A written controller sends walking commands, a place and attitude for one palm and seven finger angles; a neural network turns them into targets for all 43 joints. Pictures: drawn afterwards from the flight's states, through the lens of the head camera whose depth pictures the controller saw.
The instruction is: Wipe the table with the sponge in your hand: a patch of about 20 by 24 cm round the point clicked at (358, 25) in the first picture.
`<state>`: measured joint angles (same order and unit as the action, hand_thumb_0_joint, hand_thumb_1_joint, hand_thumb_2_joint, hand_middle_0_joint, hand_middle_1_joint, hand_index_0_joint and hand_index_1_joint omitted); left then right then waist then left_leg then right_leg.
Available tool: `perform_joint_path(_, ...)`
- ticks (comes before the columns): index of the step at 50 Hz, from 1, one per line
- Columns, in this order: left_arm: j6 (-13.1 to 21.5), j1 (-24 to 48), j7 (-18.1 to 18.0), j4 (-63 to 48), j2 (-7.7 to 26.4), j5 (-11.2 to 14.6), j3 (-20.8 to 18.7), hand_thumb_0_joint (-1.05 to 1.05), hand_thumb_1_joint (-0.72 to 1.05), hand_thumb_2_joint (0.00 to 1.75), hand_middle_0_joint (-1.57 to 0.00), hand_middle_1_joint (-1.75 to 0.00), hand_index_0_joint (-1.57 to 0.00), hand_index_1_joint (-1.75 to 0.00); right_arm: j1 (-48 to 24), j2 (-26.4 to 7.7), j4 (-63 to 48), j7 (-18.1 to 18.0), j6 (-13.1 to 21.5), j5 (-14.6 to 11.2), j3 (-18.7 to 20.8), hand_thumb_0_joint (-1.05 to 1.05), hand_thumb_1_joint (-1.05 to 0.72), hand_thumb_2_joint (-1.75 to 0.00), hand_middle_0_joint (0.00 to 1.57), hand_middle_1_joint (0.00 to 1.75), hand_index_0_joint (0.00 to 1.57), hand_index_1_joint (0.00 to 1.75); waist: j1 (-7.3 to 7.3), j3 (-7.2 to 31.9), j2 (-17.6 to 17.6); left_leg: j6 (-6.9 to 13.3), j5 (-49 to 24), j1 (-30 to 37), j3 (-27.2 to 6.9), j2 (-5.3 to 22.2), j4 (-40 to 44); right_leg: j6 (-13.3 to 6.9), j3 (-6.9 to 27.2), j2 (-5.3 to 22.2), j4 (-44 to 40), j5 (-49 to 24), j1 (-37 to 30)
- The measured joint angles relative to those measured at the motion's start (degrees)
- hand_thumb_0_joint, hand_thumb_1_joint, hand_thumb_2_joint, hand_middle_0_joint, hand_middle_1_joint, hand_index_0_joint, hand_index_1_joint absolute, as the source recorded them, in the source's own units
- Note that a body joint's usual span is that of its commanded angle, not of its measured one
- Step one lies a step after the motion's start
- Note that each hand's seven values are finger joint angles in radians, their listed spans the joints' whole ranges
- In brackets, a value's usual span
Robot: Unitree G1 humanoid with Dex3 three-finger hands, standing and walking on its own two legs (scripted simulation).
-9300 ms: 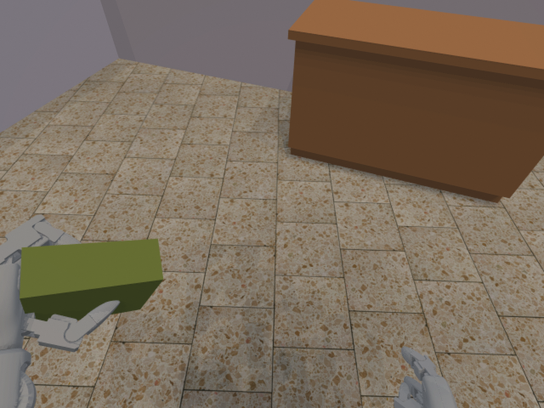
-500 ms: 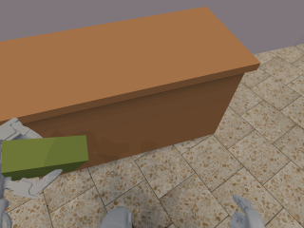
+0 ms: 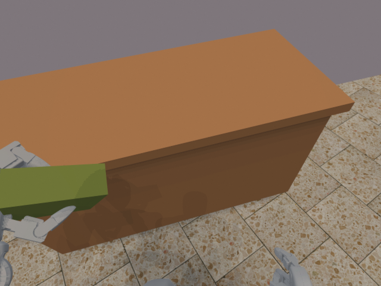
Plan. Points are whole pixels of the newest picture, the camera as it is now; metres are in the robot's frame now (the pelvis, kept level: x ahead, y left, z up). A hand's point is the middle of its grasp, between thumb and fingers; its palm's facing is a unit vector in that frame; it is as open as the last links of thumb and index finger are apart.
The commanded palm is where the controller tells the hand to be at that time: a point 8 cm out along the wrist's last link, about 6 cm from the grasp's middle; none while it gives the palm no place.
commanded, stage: take the last steps up to it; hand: left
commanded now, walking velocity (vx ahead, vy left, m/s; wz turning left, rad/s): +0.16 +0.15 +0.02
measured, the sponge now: (69, 191) +0.23 +0.20 +0.16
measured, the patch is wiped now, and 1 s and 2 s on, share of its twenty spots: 0.00 0.00 0.00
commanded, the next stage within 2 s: come to a stop and stand still in 0.06 s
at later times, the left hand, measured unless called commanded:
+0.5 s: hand (10, 176) +0.23 +0.29 +0.19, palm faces +0.36 -0.84 -0.39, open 9.1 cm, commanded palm +0.18 +0.33 +0.19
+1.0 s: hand (7, 232) +0.16 +0.25 +0.18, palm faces +0.38 -0.84 -0.38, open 9.1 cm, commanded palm +0.11 +0.29 +0.19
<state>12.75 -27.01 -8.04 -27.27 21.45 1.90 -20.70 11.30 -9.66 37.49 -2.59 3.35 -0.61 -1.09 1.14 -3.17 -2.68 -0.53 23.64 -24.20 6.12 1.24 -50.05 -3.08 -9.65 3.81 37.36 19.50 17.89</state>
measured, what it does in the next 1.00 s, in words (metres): steps on the spot: left foot, then right foot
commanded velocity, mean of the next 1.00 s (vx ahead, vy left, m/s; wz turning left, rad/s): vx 0.00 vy -0.04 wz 0.00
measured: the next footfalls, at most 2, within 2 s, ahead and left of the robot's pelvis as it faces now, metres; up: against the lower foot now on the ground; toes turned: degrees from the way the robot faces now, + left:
left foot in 0.28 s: +0.12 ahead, +0.19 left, +0.00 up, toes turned +9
right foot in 0.60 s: +0.05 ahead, -0.05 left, +0.00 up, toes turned -5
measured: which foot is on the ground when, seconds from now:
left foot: up 0.00-0.26, down 0.28-0.64, up 0.66-0.92, down 0.94-1.00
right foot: down 0.00-0.28, up 0.30-0.58, down 0.60-1.00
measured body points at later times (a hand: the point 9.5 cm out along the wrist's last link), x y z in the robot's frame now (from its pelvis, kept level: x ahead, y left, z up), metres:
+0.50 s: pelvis +0.01 +0.05 +0.01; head +0.05 +0.07 +0.46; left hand +0.21 +0.33 +0.21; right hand +0.20 -0.14 -0.07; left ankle +0.08 +0.18 -0.73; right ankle +0.01 -0.04 -0.69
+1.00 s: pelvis -0.05 +0.02 +0.01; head -0.05 +0.02 +0.46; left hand +0.13 +0.29 +0.20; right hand +0.09 -0.24 -0.07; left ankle -0.04 +0.13 -0.73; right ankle +0.01 -0.04 -0.72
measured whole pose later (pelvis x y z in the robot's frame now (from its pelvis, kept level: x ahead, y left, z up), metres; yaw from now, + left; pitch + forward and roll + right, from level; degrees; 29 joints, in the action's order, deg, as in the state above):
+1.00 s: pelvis -0.05 +0.02 +0.01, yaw -1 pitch -3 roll +1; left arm 10.5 -28.0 -9.1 -28.4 21.0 2.2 -18.8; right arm 13.5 -13.9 35.1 -4.4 2.1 -0.3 0.6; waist 0.1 -2.2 1.5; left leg 0.0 13.4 -11.0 4.2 1.2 -28.0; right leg -3.9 -7.8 -1.6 27.3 10.3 15.5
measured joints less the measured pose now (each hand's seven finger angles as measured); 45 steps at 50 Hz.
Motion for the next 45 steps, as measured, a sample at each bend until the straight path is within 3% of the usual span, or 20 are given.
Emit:
perform_joint_path(3, -0.47, 1.08, -0.36, 2.65, -2.02, -0.13, 0.33, -0.01, -0.43, 1.05, -0.85, -1.37, -0.85, -1.37, -0.29, -1.94, 1.05, 0.3, -1.08, 0.14, 0.4, 0.02, -0.9, -0.89, 0.2, 0.3, 0.21, 0.3, -0.34, -0.43, 1.12, -1.33, 0.07, -3.96, -1.84, -0.58, -11.38, 0.79, 0.31, 1.25, -3.01, -0.53, -2.43)
perform_joint_path(5, -0.09, 0.64, -0.59, 2.69, -2.67, -0.56, 0.62, -0.01, -0.43, 1.05, -0.85, -1.37, -0.85, -1.37, -0.5, -2.99, 0.7, 0.23, -1.39, 0.38, 0.9, 0.02, -0.9, -0.9, 0.2, 0.3, 0.21, 0.3, -0.96, -0.86, 2.1, -1.58, -1.19, -4.93, -1.9, 0.27, -10.81, 1.3, 0.38, 2.0, -5.3, -1.6, -3.74)
perform_joint_path(11, 0.79, -2.77, -0.89, -3.6, -1.25, -1.04, 1.3, -0.01, -0.43, 1.05, -0.85, -1.37, -0.85, -1.37, -0.48, -5.14, -3.04, -0.38, -1.4, 0.66, 3.31, 0.02, -0.9, -0.9, 0.2, 0.3, 0.2, 0.3, -1.97, -2.24, 4.87, -1.19, -6.28, -0.15, 0.47, 2.08, 9.59, 3.31, 0.95, 3.92, -6.82, -1.95, -5.14)
perform_joint_path(14, 0.83, -3.49, -1.18, -7.11, 0.25, -0.76, 0.41, -0.01, -0.43, 1.05, -0.85, -1.37, -0.85, -1.37, 0.07, -6.28, -5.54, -1.19, -1.41, 0.47, 4.2, 0.02, -0.91, -0.9, 0.2, 0.3, 0.2, 0.3, -1.82, -2.09, 3.52, -0.67, -15.99, 5.72, 1.03, 2.98, 20.81, 4.81, 1.04, 3.05, -2.71, 0.56, -4.53)
perform_joint_path(17, 1.33, 0.7, -1.08, -5.19, 3.22, -0.39, -1.51, -0.01, -0.43, 1.05, -0.85, -1.37, -0.85, -1.37, -1.38, -3.13, -5.11, -1.59, -1.27, 0.15, 4.59, 0.01, -0.91, -0.9, 0.19, 0.3, 0.2, 0.3, -1.08, -2.79, 6.34, 0.54, -12.24, 5.14, 2.07, 2.1, 17.55, 5.0, 5.77, 1.89, 8.16, 9.32, -0.41)
perform_joint_path(20, -0.06, 3.03, -0.88, -3.17, 3.16, -0.31, -2.47, -0.01, -0.43, 1.05, -0.85, -1.37, -0.85, -1.37, -2.34, -0.28, -5.01, -0.17, -0.46, 0.55, 2.48, 0.01, -0.91, -0.9, 0.19, 0.3, 0.2, 0.3, -1.37, -2.91, 6.24, 0.6, -12.61, 5.51, 1.4, 2.88, 18.74, 5.08, 6.38, -1.35, 15.1, 9.53, 2.91)
perform_joint_path(25, -1.63, 0.36, 0.01, -6.97, 0.44, 0.48, -0.71, -0.01, -0.43, 1.05, -0.85, -1.37, -0.85, -1.37, -1.83, 2.76, -6.29, 2.27, 1.45, 0.88, -0.77, 0.01, -0.9, -0.9, 0.2, 0.3, 0.2, 0.3, -0.64, -2.33, 4.44, 0.17, -14.79, 5.86, 1.63, 4.68, 21.39, 5.38, 4.14, -3.57, 9.76, 6.41, 3.0)
perform_joint_path(29, -2.02, -0.91, 0.54, -7.19, 0.7, 0.94, 0.23, -0.01, -0.43, 1.05, -0.85, -1.37, -0.85, -1.37, -1.28, 3.48, -6.51, 2.26, 1.49, 0.81, -2.14, 0.01, -0.9, -0.9, 0.2, 0.3, 0.21, 0.3, -0.11, -2.06, 2.66, -0.5, -15.89, 4.93, 1.43, 5.35, 21.41, 5.4, 3.44, -4.17, -0.06, 4.64, -1.15)
perform_joint_path(30, -2.22, -0.86, 0.53, -6.63, 0.98, 0.97, 0.05, -0.01, -0.43, 1.05, -0.85, -1.37, -0.85, -1.37, -1.18, 3.42, -6.49, 2.16, 1.3, 0.66, -2.28, 0.01, -0.9, -0.89, 0.2, 0.3, 0.21, 0.3, 0.1, -2.0, 2.37, -0.78, -15.87, 4.48, 1.49, 5.41, 20.78, 5.11, 3.28, -4.12, -3.25, 2.67, -2.63)
perform_joint_path(32, -2.75, -0.07, 0.56, -4.71, 0.5, 0.8, 0.12, -0.01, -0.43, 1.05, -0.85, -1.37, -0.85, -1.37, -1.38, 2.58, -5.9, 1.89, 0.7, 0.39, -2.12, 0.01, -0.9, -0.89, 0.2, 0.3, 0.21, 0.3, 0.0, -2.76, 0.25, -1.28, -15.12, 4.02, 0.71, 6.47, 19.05, 2.04, 2.21, -5.12, -5.65, -4.16, -3.73)
perform_joint_path(35, -4.14, -0.09, 0.56, -2.55, -0.61, 1.22, 0.6, -0.01, -0.43, 1.05, -0.85, -1.37, -0.85, -1.37, -0.77, 1.13, -3.9, 1.32, -0.26, 0.14, -1.75, 0.01, -0.9, -0.89, 0.2, 0.3, 0.21, 0.3, 0.0, -1.83, 0.15, -1.42, -5.87, 2.46, -1.69, 4.54, 12.55, -1.44, 2.4, -4.92, -5.1, -4.26, -3.2)
perform_joint_path(40, -4.38, -0.77, -0.2, -1.09, -2.14, 1.02, 1.91, -0.01, -0.43, 1.05, -0.85, -1.37, -0.85, -1.37, 0.56, -1.87, -1.3, -0.24, -0.92, 0.19, -0.69, 0.02, -0.9, -0.9, 0.2, 0.3, 0.21, 0.3, -0.93, 0.13, 1.9, -1.58, -0.34, 2.53, -3.11, 0.62, 2.83, -2.15, 2.89, -4.03, -7.22, -5.95, -2.99)
perform_joint_path(45, -3.3, -0.53, -0.59, -0.82, -1.37, 0.55, 2.1, -0.01, -0.43, 1.05, -0.85, -1.37, -0.85, -1.37, 1.71, -4.04, -1.62, -1.4, -1.13, 0.33, 0.86, 0.02, -0.9, -0.9, 0.2, 0.3, 0.2, 0.3, -1.93, 1.23, 2.95, -0.74, -1.19, 8.14, -2.61, -0.09, 11.62, -2.52, 1.63, -4.66, -9.4, -8.28, -2.3)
